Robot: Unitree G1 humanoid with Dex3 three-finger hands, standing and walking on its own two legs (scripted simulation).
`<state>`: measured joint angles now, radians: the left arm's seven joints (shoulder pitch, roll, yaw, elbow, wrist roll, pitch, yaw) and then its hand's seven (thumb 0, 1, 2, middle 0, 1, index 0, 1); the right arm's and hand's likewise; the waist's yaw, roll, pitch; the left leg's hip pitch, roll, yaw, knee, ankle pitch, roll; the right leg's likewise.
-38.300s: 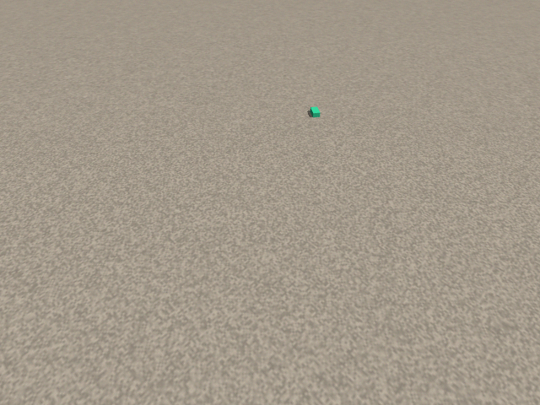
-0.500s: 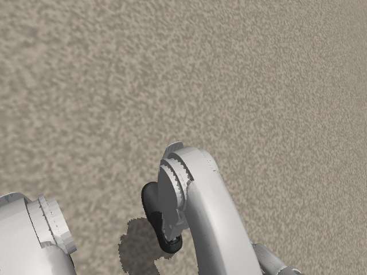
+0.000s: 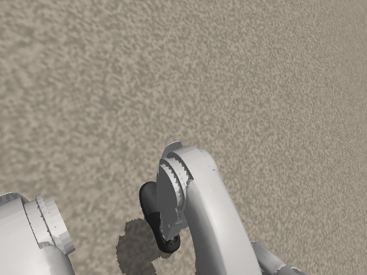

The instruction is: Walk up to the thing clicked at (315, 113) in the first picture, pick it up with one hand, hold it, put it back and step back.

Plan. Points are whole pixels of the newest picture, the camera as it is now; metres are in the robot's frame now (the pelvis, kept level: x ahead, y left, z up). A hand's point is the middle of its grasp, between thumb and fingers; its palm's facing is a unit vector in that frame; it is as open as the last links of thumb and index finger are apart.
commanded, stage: rest palm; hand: left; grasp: from above
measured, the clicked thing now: out of the picture +0.43 +0.44 -0.28
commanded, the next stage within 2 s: close in 0.40 s
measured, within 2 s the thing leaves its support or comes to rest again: neither
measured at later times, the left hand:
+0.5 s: hand out of the picture +0.42 +0.42 -0.24, palm faces -0.35 -0.25 -0.90, open 13.5 cm
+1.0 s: hand out of the picture +0.42 +0.42 -0.24, palm faces -0.35 -0.25 -0.90, open 11.8 cm
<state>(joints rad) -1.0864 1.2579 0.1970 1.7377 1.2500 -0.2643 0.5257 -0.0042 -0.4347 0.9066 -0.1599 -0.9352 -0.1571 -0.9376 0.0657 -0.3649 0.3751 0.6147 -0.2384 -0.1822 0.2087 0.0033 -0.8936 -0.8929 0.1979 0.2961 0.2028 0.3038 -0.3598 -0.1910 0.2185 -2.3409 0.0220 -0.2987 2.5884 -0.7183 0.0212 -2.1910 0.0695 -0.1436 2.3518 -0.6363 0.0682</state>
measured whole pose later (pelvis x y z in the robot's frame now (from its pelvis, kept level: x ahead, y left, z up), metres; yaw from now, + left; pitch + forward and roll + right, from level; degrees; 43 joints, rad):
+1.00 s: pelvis +0.00 +0.00 +0.00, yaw +0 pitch +24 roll -18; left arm -1.09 1.25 0.21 1.74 1.25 -0.25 0.54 0.00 -0.12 0.66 -0.33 -0.83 -0.37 -0.80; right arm 0.06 -0.37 0.38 0.62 -0.25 -0.20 0.22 0.00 -0.88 -0.89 0.20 0.30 0.20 0.30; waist -0.37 -0.19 0.22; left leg -2.34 0.02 -0.31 2.59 -0.72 0.02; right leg -2.20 0.06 -0.15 2.35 -0.63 0.07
